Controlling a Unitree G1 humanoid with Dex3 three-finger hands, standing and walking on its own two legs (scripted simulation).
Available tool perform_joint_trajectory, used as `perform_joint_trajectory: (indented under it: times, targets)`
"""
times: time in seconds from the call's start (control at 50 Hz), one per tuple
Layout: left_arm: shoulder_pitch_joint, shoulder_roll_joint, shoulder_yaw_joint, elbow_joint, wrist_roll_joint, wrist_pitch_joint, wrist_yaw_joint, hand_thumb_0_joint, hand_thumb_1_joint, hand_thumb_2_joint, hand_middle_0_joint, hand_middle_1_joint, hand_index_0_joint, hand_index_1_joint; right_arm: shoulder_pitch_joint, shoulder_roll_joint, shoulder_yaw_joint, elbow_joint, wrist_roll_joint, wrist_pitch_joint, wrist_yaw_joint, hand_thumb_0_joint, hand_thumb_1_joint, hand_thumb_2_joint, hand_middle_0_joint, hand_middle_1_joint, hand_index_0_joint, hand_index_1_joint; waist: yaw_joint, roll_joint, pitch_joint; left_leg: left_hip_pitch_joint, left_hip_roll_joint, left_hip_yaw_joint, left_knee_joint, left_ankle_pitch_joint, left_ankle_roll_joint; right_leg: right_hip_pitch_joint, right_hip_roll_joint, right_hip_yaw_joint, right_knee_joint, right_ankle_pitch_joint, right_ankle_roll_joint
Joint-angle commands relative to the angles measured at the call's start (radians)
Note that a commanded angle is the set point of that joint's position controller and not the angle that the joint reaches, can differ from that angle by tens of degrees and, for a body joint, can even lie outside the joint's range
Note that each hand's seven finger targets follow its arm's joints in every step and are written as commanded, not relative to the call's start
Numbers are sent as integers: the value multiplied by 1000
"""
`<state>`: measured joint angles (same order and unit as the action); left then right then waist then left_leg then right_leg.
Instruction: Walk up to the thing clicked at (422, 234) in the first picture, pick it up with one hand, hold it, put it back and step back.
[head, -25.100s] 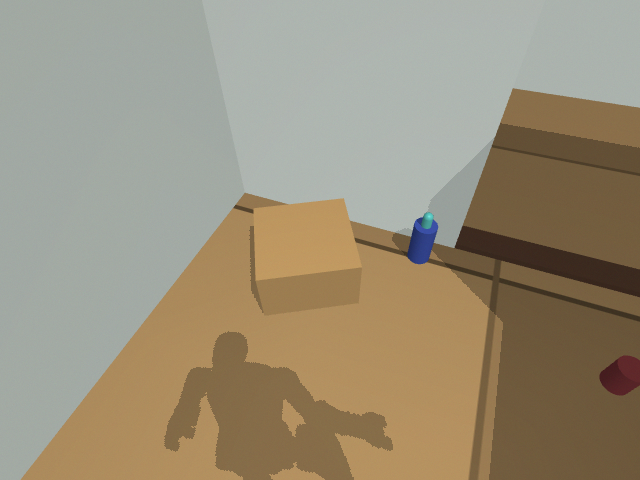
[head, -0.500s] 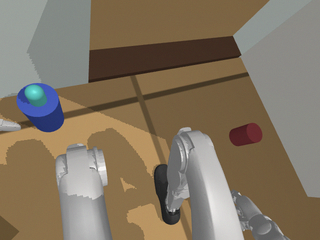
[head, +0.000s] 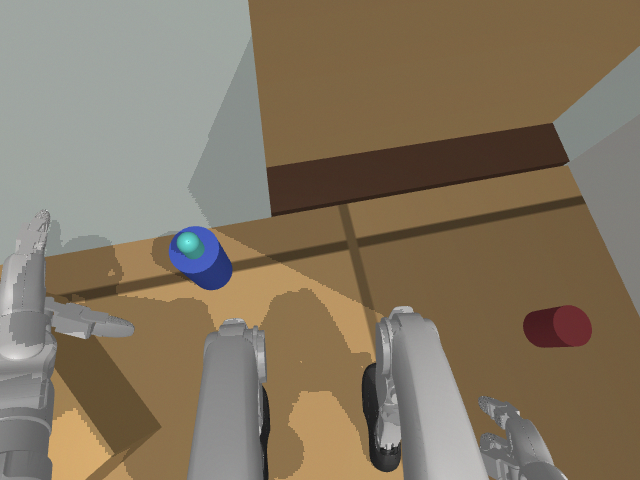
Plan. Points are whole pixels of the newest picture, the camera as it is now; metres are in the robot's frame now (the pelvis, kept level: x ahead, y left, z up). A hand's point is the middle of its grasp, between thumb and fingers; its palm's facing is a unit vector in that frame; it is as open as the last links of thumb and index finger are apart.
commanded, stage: home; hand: left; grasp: from the side
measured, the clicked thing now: (201, 257) +0.45 +0.22 -0.35
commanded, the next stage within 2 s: none
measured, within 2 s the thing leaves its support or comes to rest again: neither
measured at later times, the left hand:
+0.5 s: hand (62, 330) +0.28 +0.22 +0.09, palm faces +0.19 -0.92 -0.35, open 17.4 cm
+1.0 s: hand (10, 423) +0.23 +0.19 +0.18, palm faces +0.20 -0.94 -0.29, open 17.5 cm
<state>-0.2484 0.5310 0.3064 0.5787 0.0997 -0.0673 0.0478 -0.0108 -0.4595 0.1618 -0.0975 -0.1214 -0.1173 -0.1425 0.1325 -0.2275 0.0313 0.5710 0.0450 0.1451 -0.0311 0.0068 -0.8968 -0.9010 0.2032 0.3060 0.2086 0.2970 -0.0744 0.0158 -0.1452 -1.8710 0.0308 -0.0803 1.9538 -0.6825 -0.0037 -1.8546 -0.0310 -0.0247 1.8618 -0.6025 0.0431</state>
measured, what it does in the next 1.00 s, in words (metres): rises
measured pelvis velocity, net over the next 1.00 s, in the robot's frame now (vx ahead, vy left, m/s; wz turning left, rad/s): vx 0.08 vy -0.01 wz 0.07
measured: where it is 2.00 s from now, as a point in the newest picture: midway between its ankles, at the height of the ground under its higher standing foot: (318, 446)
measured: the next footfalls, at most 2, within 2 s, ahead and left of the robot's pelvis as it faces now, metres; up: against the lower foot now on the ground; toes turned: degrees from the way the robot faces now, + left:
none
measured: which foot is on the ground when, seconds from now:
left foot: down 0.00-1.00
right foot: down 0.00-1.00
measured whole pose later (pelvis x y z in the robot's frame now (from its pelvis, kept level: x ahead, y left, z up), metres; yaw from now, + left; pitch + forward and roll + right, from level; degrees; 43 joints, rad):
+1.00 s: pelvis +0.08 -0.01 +0.24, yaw +4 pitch +8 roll -2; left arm 0.46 0.20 -0.01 0.01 -0.02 0.30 0.16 -0.01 -0.55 0.05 -0.06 -0.05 -0.05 -0.06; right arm 0.26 -0.20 0.04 0.48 0.02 -0.10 -0.19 0.01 -0.90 -0.90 0.20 0.31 0.21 0.30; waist -0.01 0.03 -0.13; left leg -0.62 0.05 -0.04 0.98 -0.50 -0.03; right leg -0.61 -0.03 -0.05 0.93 -0.46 0.02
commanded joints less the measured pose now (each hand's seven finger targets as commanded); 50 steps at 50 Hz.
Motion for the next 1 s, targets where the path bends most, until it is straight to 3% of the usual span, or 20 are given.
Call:
perform_joint_trajectory:
  times: [0.0, 0.06, 0.12, 0.16, 0.22, 0.24, 0.32, 0.42, 0.58, 0.66, 0.78, 0.9, 0.98]
  targets:
    - [-123, 186, 32, -228, -32, 3, 47, 0, -548, 79, -57, -70, -55, -72, 95, -183, -90, -100, -1, -63, -49, 0, -893, -902, 202, 302, 201, 302, -8, 112, -559, 537, -14, 39, -391, 136, 29, 445, 34, -16, -340, 88, -77]
    - [-69, 123, -8, -253, -47, 37, 65, 0, -548, 61, -52, -55, -51, -57, 96, -170, -87, -108, -1, -92, -69, 0, -894, -902, 202, 302, 201, 302, -5, 109, -550, 630, -15, 48, -462, 188, 26, 553, 32, -9, -423, 141, -76]
    - [40, 84, -11, -252, -59, 71, 85, 0, -549, 57, -51, -53, -50, -53, 98, -157, -79, -115, 0, -109, -81, 0, -894, -902, 201, 302, 201, 302, 21, 89, -531, 713, -16, 54, -531, 280, 23, 677, 29, -8, -488, 224, -75]
    - [96, 34, -43, -268, -67, 93, 95, 0, -525, 71, -53, -56, -52, -57, 98, -147, -73, -123, -1, -119, -90, 0, -895, -902, 201, 301, 201, 301, 22, 88, -510, 781, -13, 53, -581, 334, 19, 740, 29, -12, -530, 272, -75]
    - [167, 3, -56, -293, -81, 126, 112, 0, -522, 72, -53, -57, -52, -58, 95, -139, -70, -135, -3, -134, -101, 0, -895, -902, 201, 301, 201, 301, 37, 64, -469, 838, -14, 60, -648, 374, 20, 845, 30, -10, -604, 316, -71]
    - [179, -31, -84, -300, -83, 136, 116, 0, -539, 62, -51, -54, -50, -55, 104, -131, -66, -136, -6, -139, -103, 0, -895, -902, 201, 301, 201, 301, 22, 68, -450, 861, -12, 64, -667, 397, 19, 881, 31, -7, -630, 343, -71]
    - [277, -68, -112, -374, -97, 179, 138, 0, -544, 59, -51, -54, -50, -54, 104, -123, -62, -153, -6, -158, -120, 0, -895, -902, 201, 301, 201, 301, 39, 67, -397, 980, -12, 62, -774, 417, 11, 985, 30, -10, -733, 360, -67]
    - [368, -129, -178, -500, -105, 229, 153, 0, -527, 69, -53, -57, -52, -58, 114, -106, -51, -178, -9, -177, -143, 0, -896, -902, 201, 301, 201, 301, 33, 87, -328, 1114, -9, 63, -890, 467, 3, 1100, 34, -17, -839, 403, -64]
    - [617, -202, -255, -702, -117, 302, 158, 0, -510, 80, -57, -63, -56, -63, 103, -86, -44, -230, -15, -215, -171, 0, -896, -902, 201, 301, 201, 301, 45, 51, -190, 1230, -17, 69, -1049, 439, 6, 1257, 44, -39, -995, 379, -55]
    - [674, -227, -285, -757, -116, 317, 148, 0, -605, 24, -44, -44, -43, -45, 94, -85, -47, -241, -20, -235, -176, 0, -896, -902, 201, 301, 201, 301, 38, 23, -106, 1254, -15, 65, -1092, 437, 6, 1268, 53, -53, -1035, 371, -52]
    - [689, -229, -273, -775, -116, 316, 128, 0, -563, 48, -48, -51, -47, -51, 81, -86, -48, -251, -25, -268, -170, 0, -896, -902, 201, 301, 201, 301, 44, -4, -42, 1258, -19, 73, -1129, 391, 8, 1290, 47, -50, -1075, 323, -46]
    - [624, -220, -269, -796, -108, 304, 119, 0, -556, 52, -49, -52, -48, -52, 78, -87, -46, -245, -30, -291, -167, 0, -896, -902, 201, 301, 201, 301, 40, 32, -63, 1301, -24, 73, -1145, 389, 4, 1308, 45, -44, -1082, 321, -47]
    - [658, -230, -270, -759, -109, 309, 116, 0, -539, 62, -50, -55, -50, -55, 73, -85, -42, -238, -31, -301, -166, 0, -896, -901, 201, 301, 201, 301, 46, 16, -70, 1310, -28, 76, -1140, 414, 5, 1337, 42, -42, -1093, 349, -44]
